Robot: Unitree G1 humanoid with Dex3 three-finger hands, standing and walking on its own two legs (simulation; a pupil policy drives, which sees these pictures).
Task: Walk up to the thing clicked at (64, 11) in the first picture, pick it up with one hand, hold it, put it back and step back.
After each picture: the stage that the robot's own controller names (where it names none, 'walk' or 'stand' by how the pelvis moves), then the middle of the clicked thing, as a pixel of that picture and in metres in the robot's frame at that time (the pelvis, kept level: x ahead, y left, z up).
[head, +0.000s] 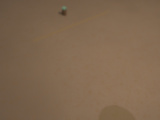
stand; (64, 11) +2.11 +0.26 -0.72
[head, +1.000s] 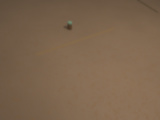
walk; (69, 25) +1.99 +0.12 -0.71
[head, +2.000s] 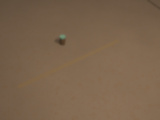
walk; (62, 40) +1.40 +0.16 -0.72
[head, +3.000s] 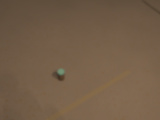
walk; (61, 75) +0.91 +0.15 -0.72
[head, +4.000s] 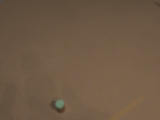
walk; (60, 106) +0.57 +0.18 -0.69
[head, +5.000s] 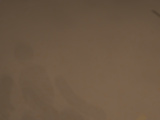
stand; out of the picture +0.39 +0.18 -0.70
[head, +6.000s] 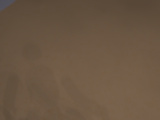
stand; out of the picture +0.39 +0.15 -0.71
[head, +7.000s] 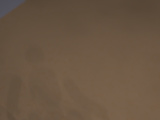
stand; out of the picture +0.39 +0.14 -0.72
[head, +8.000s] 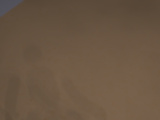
stand; out of the picture +0.40 +0.13 -0.73
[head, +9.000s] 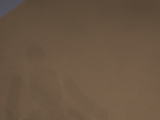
stand; out of the picture +0.39 +0.14 -0.73
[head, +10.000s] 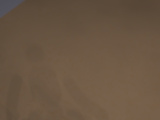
stand; out of the picture +0.38 +0.14 -0.73
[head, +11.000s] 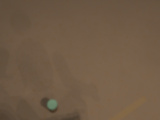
go down; (52, 106) +0.42 +0.14 -0.63
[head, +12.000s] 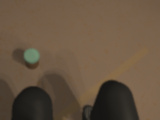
go down; (32, 59) +0.49 +0.16 -0.31
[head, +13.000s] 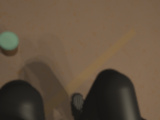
close in; (9, 45) +0.49 +0.18 -0.27
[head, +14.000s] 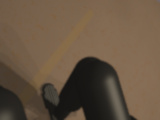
close; out of the picture +0.48 +0.21 -0.24
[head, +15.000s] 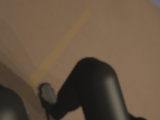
close; out of the picture +0.47 +0.22 -0.24
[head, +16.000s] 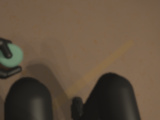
lift; (9, 59) +0.39 +0.20 -0.16
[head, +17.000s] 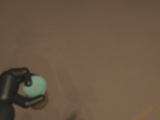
hold; (36, 93) +0.32 +0.15 +0.00
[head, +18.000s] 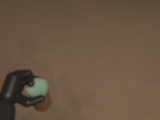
hold; (39, 95) +0.32 +0.15 -0.01
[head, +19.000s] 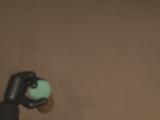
hold; (42, 97) +0.31 +0.14 -0.01
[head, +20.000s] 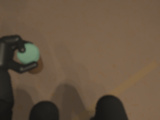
crouch; (31, 60) +0.43 +0.15 -0.09
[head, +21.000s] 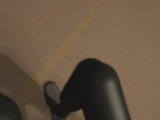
lower; out of the picture +0.49 +0.23 -0.24
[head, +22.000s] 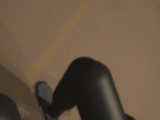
lower; out of the picture +0.48 +0.24 -0.25
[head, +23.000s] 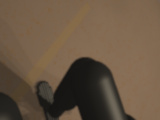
lower; out of the picture +0.48 +0.23 -0.25
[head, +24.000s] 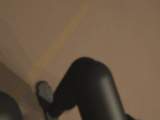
lower; out of the picture +0.48 +0.23 -0.26
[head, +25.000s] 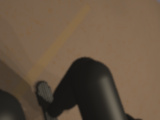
loosen; out of the picture +0.47 +0.21 -0.26
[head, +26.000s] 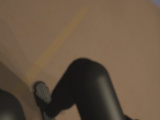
withdraw; out of the picture +0.47 +0.22 -0.27
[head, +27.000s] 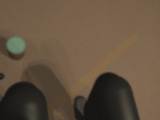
stand; (16, 49) +0.48 +0.18 -0.28
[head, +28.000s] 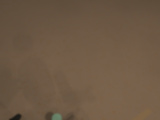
stand; out of the picture +0.41 +0.12 -0.63
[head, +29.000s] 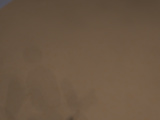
stand; out of the picture +0.40 +0.13 -0.67
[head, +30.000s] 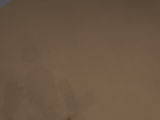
stand; out of the picture +0.40 +0.13 -0.67
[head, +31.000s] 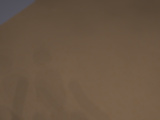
stand; out of the picture +0.42 +0.12 -0.72
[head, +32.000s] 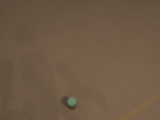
walk; (72, 103) +0.49 +0.07 -0.70
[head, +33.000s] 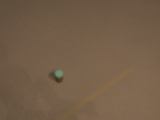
walk; (59, 76) +0.73 +0.13 -0.70
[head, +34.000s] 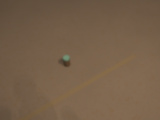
stand; (66, 61) +1.02 +0.22 -0.70
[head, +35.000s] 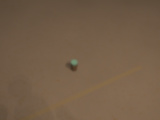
stand; (74, 65) +1.04 +0.09 -0.72
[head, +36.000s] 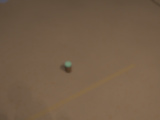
stand; (68, 67) +1.05 +0.14 -0.73
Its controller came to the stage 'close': yes
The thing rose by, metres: 0.72
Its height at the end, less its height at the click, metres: +0.00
